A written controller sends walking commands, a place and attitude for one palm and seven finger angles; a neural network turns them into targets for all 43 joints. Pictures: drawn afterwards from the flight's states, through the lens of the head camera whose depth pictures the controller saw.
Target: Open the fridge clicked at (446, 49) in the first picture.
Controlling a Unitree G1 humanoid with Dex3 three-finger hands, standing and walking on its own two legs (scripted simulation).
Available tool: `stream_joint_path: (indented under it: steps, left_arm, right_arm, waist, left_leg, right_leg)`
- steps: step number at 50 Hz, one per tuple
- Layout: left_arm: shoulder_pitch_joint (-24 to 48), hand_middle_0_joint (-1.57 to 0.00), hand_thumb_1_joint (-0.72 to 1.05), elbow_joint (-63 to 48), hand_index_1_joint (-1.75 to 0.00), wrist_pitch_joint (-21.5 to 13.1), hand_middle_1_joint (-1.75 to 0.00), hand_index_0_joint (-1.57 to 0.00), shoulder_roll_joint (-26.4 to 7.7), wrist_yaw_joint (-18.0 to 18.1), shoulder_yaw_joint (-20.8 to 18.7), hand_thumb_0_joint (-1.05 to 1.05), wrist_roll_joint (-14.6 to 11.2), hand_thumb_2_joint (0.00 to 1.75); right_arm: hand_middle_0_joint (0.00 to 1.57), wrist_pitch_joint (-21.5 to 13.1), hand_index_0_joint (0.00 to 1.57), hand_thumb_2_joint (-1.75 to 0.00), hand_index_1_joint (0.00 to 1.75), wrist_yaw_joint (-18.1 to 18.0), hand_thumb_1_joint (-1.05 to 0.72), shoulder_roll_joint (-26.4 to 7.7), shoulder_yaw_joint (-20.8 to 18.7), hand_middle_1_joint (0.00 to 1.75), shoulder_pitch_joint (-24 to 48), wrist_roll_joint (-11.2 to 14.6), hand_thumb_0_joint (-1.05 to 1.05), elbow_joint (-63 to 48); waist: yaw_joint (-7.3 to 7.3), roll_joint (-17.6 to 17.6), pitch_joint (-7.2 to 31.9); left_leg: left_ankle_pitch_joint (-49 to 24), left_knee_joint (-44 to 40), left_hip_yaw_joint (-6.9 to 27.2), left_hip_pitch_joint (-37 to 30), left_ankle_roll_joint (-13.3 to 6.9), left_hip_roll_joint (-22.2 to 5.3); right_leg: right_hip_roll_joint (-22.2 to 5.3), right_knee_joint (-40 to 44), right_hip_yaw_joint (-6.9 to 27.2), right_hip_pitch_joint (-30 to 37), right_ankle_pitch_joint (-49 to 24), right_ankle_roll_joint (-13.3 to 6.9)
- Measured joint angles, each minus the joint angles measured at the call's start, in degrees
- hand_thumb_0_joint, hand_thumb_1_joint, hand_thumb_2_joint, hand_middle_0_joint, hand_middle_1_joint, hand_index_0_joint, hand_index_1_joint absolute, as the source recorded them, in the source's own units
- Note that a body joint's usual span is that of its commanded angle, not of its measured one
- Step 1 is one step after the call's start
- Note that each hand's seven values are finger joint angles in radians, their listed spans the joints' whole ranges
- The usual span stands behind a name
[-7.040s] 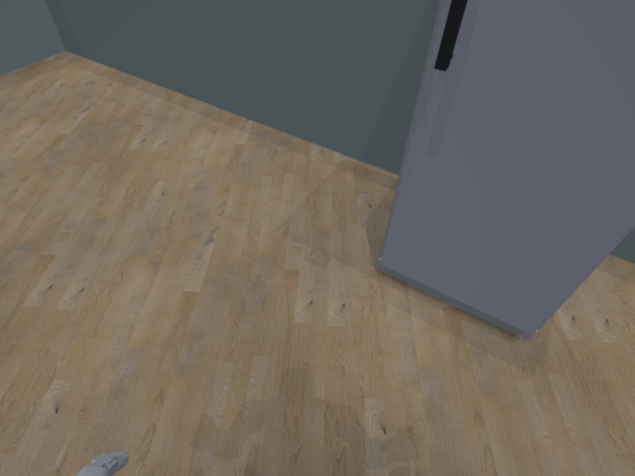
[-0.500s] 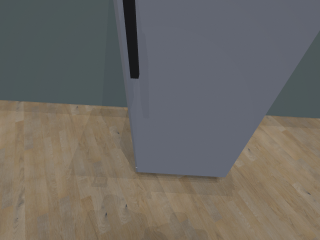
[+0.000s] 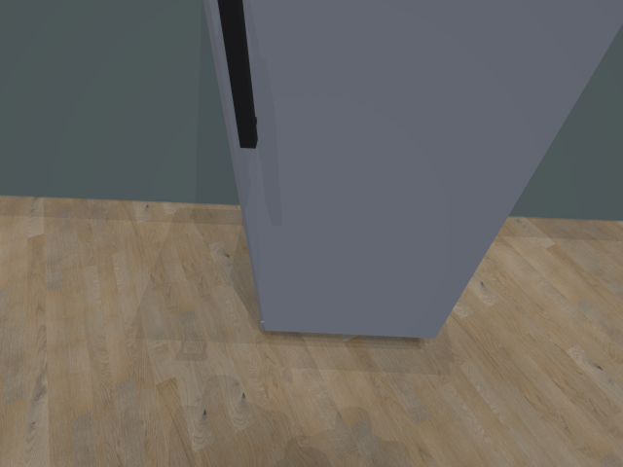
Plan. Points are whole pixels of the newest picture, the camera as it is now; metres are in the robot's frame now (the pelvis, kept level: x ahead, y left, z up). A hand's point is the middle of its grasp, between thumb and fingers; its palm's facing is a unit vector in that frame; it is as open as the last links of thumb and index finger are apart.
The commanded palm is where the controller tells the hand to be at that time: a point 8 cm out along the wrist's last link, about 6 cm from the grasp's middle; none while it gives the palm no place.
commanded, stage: look again from close up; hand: left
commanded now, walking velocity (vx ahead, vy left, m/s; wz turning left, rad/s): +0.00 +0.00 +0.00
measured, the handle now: (240, 47) +0.59 +0.14 +0.25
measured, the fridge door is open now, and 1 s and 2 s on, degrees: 0 0 0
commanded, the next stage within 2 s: none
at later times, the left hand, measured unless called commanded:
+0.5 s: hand out of the picture +0.00 +0.18 -0.18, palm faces +0.05 -0.98 -0.20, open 7.4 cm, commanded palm none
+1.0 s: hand out of the picture -0.06 +0.15 -0.19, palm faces +0.07 -0.99 -0.15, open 7.4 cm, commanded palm none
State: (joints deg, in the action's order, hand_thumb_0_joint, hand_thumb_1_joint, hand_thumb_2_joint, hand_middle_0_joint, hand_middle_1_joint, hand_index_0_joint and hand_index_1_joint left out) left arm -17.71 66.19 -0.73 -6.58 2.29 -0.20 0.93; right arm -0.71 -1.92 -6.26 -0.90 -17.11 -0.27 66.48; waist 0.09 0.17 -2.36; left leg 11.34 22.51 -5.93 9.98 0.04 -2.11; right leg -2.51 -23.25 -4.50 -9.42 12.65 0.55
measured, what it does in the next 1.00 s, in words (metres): stands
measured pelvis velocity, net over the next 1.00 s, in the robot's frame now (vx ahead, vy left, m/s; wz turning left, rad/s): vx -0.03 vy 0.00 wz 0.02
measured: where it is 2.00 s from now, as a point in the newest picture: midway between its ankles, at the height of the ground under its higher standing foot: outside the picture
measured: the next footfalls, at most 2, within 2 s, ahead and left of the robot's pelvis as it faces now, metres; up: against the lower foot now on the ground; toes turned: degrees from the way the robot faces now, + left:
none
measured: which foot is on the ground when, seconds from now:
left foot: down 0.00-1.00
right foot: down 0.00-1.00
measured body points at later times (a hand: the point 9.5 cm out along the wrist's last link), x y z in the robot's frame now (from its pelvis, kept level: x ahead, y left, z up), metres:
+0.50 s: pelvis -0.02 +0.01 -0.01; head -0.03 +0.01 +0.44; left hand +0.00 +0.24 -0.16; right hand +0.01 -0.22 -0.16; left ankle +0.01 +0.12 -0.74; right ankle +0.00 -0.12 -0.74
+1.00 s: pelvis -0.03 +0.00 -0.01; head -0.04 +0.00 +0.44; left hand -0.06 +0.21 -0.17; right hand -0.04 -0.21 -0.17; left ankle +0.01 +0.12 -0.74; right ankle +0.00 -0.12 -0.74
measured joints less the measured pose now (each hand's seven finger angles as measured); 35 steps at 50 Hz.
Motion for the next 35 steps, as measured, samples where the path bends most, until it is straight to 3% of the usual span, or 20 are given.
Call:
stream_joint_path:
  steps: [8,13,35]
  left_arm:
    - [1.29,-0.20,0.91,-1.78,-0.30,-1.11,-0.30,-0.20,-0.69,0.53,0.51,0.01,0.34,0.90]
    - [1.49,-0.20,0.92,-3.40,-0.30,-0.25,-0.30,-0.20,-1.82,0.15,-0.01,0.01,0.28,0.90]
    - [-1.87,-0.20,0.91,-5.46,-0.30,0.78,-0.30,-0.20,-2.05,-0.61,-0.19,0.01,0.38,0.90]
  right_arm:
    - [0.20,-0.45,0.20,-0.90,0.30,0.57,-0.92,-1.41,0.41,0.30,0.15,-0.40,0.01,-3.67]
    - [0.20,-0.52,0.20,-0.90,0.30,0.12,-0.92,-2.23,0.43,0.30,-0.26,-0.56,0.01,-4.89]
    - [0.20,0.13,0.20,-0.90,0.30,0.85,-0.92,-2.43,0.62,0.30,-0.65,-0.52,0.01,-5.92]
  waist:
    - [-1.04,-0.68,-0.30]
    - [-0.59,-0.49,1.51]
    - [0.07,0.31,2.03]
  left_leg:
    - [3.03,6.70,0.94,4.00,-0.17,-0.54]
    - [4.28,8.78,1.01,4.02,-0.53,0.04]
    - [0.29,5.32,0.85,4.47,-0.58,0.34]
  right_leg:
    - [0.05,-4.60,-0.72,-2.69,2.11,-0.05]
    - [-0.74,-7.40,-0.69,-2.93,3.82,0.32]
    - [-0.79,-5.41,-0.59,-4.10,0.60,-0.02]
